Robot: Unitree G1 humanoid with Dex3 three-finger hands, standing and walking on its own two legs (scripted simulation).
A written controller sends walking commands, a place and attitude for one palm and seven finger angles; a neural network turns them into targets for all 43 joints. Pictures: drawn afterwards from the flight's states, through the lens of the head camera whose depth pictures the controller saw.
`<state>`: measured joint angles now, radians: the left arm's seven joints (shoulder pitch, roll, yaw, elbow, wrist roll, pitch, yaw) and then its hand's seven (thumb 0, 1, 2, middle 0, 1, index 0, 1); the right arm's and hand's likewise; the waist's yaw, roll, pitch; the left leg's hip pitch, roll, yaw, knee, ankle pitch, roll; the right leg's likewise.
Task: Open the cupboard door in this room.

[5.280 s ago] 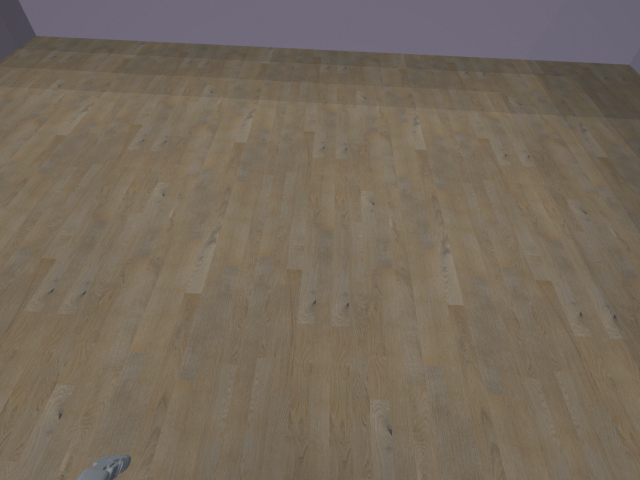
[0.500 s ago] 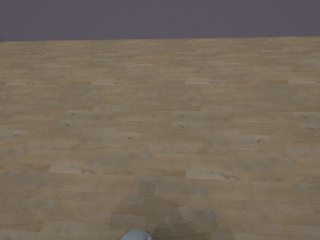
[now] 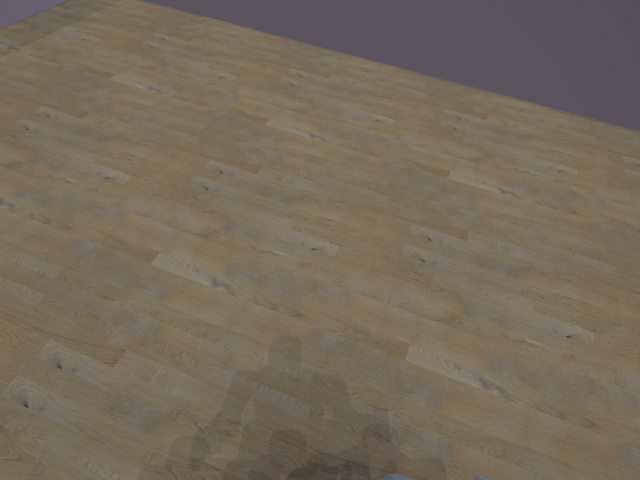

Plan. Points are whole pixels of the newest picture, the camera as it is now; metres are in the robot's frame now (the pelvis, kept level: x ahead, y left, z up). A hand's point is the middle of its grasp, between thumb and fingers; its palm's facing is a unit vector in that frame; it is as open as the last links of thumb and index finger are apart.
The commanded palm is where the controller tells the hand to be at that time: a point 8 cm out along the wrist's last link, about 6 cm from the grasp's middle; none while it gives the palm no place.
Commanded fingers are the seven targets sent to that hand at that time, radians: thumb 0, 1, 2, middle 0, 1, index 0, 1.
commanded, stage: turn or walk to find it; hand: left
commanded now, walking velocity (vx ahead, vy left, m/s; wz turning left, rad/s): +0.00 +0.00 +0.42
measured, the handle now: out of the picture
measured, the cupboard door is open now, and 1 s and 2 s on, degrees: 0 0 0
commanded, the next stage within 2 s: none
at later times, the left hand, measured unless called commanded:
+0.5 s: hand out of the picture +0.03 +0.16 -0.14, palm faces +0.21 -0.94 -0.28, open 7.4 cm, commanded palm none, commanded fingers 0.00 0.90 0.90 -0.20 -0.30 -0.20 -0.30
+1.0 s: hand out of the picture -0.13 +0.22 -0.18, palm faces +0.46 -0.86 -0.23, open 7.4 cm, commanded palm none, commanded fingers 0.00 0.90 0.90 -0.20 -0.30 -0.20 -0.30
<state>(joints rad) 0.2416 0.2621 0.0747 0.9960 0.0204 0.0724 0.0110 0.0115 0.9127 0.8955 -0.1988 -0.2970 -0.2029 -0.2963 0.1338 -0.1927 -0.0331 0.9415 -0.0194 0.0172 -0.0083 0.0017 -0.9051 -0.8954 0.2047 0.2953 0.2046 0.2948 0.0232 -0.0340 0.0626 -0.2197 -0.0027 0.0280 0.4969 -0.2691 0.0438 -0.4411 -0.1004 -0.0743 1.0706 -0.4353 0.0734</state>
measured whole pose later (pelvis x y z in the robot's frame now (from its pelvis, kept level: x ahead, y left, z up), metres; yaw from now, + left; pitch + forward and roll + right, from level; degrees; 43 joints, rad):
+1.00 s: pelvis -0.08 +0.01 +0.00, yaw +25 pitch -1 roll -2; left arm 0.22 0.26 0.07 0.98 0.02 0.07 0.01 0.01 0.91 0.90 -0.20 -0.30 -0.20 -0.30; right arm 0.15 -0.19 -0.03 0.94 -0.02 0.02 -0.01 0.00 -0.90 -0.90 0.21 0.30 0.21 0.29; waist 0.02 -0.03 0.07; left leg -0.24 -0.01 0.03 0.48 -0.22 0.07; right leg -0.45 -0.10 -0.06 1.10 -0.40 0.08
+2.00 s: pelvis -0.15 -0.03 +0.00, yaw +50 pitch +0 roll -1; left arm 0.23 0.26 0.07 1.00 0.02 0.07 0.01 0.01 0.91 0.90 -0.20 -0.30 -0.20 -0.30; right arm 0.14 -0.19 -0.04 0.94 -0.02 0.02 -0.01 0.00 -0.91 -0.90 0.20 0.30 0.20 0.29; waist 0.02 -0.03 0.07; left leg -0.23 0.01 0.02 0.51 -0.28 0.03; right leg -0.44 -0.10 -0.08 1.06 -0.45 0.08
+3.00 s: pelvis -0.19 -0.09 +0.00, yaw +76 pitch -1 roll -2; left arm 0.22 0.26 0.07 0.99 0.02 0.07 0.01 0.01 0.91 0.90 -0.20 -0.30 -0.20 -0.30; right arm 0.16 -0.19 -0.03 0.95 -0.02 0.02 -0.01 0.00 -0.90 -0.90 0.21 0.30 0.21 0.29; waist 0.02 -0.03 0.06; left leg -0.21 -0.01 0.01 0.48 -0.25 0.05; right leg -0.45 -0.10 -0.07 1.07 -0.41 0.08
